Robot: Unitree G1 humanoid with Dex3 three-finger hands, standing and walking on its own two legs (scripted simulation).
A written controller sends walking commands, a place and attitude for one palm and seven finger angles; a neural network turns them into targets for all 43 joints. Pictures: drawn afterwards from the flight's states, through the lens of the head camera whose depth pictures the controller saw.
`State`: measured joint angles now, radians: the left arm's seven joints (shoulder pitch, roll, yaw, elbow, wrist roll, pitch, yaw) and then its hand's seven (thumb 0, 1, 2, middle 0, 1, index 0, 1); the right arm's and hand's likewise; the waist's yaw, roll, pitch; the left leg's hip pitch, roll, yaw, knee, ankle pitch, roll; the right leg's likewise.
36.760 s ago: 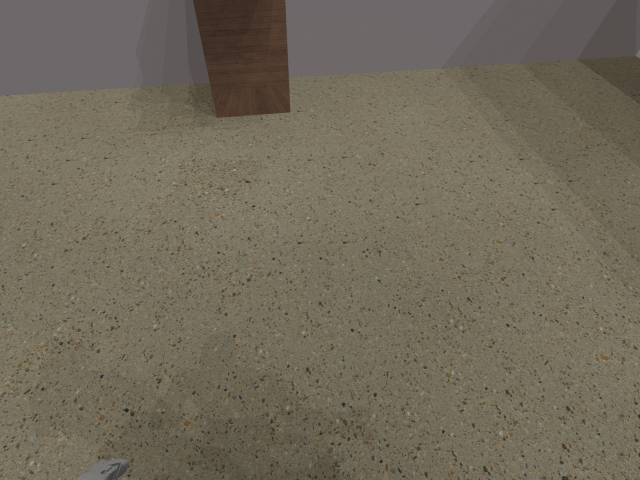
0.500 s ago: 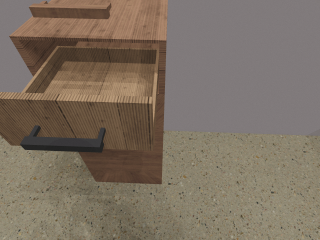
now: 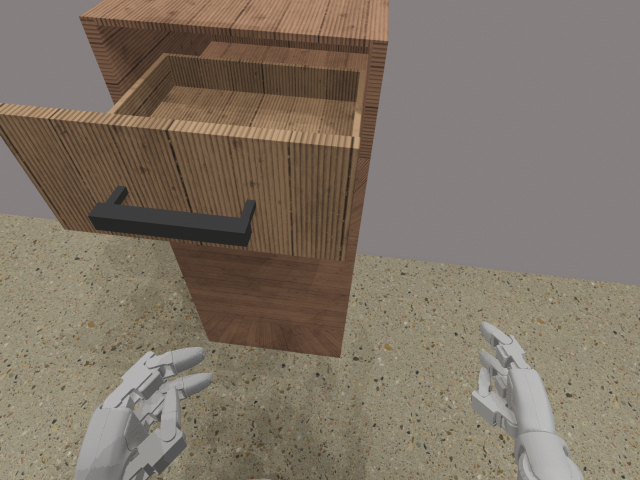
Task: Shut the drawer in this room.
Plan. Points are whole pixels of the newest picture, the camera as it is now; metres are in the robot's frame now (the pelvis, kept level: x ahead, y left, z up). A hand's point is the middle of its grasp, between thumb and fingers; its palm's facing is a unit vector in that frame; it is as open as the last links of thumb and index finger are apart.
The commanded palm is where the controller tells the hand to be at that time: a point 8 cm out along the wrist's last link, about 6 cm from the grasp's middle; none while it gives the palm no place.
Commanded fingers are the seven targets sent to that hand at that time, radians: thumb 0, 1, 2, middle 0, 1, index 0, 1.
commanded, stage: raise the hand and make a fist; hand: left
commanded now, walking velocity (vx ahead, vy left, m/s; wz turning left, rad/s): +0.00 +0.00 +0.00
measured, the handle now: (178, 212) +0.35 +0.21 +0.16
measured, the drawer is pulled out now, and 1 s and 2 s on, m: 0.24 0.24 0.24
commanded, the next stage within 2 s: bring the fist close to the handle in 1.38 s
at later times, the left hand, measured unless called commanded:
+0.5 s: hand (165, 366) +0.18 +0.16 +0.16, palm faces +0.02 -1.00 -0.07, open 3.2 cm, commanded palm +0.13 +0.21 +0.18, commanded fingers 0.00 0.90 0.90 -1.24 -1.43 -1.24 -1.43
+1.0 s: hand (96, 303) +0.18 +0.18 +0.26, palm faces +0.05 -0.98 -0.19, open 3.2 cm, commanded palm +0.12 +0.22 +0.27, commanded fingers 0.00 0.90 0.90 -1.40 -1.60 -1.40 -1.60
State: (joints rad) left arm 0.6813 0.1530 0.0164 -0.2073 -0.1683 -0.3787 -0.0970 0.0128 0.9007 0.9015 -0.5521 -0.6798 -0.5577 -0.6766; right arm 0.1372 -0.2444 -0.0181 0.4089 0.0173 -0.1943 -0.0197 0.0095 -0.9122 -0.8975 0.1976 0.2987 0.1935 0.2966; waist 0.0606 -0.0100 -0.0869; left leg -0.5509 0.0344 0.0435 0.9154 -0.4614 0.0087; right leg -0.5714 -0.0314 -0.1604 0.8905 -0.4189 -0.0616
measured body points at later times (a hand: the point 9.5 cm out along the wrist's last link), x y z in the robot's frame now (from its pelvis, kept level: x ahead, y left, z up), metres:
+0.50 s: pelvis +0.01 +0.02 +0.02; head +0.00 +0.01 +0.47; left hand +0.17 +0.21 +0.17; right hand +0.18 -0.21 -0.04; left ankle +0.00 +0.11 -0.69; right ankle +0.03 -0.08 -0.69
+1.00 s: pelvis +0.02 +0.01 +0.04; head -0.04 -0.03 +0.49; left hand +0.17 +0.23 +0.27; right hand +0.26 -0.17 +0.01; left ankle +0.00 +0.11 -0.69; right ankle +0.03 -0.08 -0.69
